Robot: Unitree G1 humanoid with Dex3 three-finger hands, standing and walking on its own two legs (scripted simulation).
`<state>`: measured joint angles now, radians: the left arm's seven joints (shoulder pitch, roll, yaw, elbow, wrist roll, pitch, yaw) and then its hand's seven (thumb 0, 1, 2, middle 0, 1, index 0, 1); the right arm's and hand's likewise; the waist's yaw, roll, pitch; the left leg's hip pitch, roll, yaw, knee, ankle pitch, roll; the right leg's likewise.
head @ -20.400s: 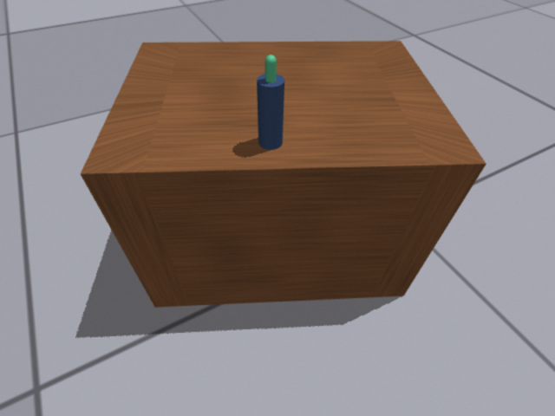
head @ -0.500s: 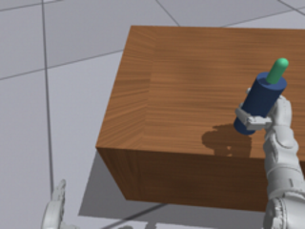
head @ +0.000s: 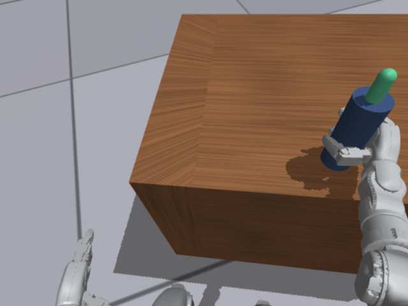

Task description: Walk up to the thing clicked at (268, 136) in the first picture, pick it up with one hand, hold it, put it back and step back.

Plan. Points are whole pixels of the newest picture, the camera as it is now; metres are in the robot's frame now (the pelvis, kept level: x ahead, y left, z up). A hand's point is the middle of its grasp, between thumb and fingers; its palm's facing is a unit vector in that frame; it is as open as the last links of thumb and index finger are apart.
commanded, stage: lower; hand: right
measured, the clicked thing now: (357, 123) +0.45 -0.23 +0.10
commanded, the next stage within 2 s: loosen in 0.24 s
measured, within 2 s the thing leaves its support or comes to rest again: rests again in 0.08 s
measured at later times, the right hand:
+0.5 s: hand (346, 140) +0.45 -0.23 +0.05, palm faces +0.22 +0.97 +0.01, open 8.7 cm
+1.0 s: hand (346, 137) +0.46 -0.23 +0.05, palm faces +0.23 +0.97 +0.01, open 15.4 cm
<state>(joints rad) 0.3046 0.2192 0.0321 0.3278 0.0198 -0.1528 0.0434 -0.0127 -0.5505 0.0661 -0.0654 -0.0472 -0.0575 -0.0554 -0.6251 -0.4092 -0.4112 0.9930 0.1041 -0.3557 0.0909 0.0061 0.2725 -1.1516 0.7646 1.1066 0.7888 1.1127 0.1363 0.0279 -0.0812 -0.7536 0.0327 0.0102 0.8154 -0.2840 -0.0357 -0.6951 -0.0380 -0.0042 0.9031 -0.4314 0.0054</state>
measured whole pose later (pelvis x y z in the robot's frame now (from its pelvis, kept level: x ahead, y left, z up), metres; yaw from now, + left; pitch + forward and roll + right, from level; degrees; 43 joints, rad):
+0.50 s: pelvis +0.00 +0.00 -0.01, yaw +0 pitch +15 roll +2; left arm 0.36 0.23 0.04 0.20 0.03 -0.13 0.03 -0.01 -0.53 0.05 -0.07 -0.05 -0.07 -0.05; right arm -0.64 -0.41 -0.43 0.99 0.10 -0.38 0.10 0.00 0.25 -1.06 0.81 1.01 0.84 1.02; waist 0.14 0.03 -0.10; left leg -0.85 0.04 0.02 0.91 -0.33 -0.03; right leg -0.79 -0.04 0.01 1.00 -0.47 0.01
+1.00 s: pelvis +0.01 +0.00 -0.02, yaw +0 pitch +16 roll +1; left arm 0.38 0.24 0.05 0.17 0.02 -0.10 0.03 -0.01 -0.54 0.06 -0.06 -0.05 -0.06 -0.06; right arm -0.62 -0.41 -0.45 0.96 0.10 -0.36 0.11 -0.01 0.47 -0.14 0.41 0.27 0.41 0.27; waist 0.13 0.02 -0.11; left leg -0.85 0.04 0.02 0.93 -0.35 -0.03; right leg -0.78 -0.04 0.01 1.00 -0.49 0.01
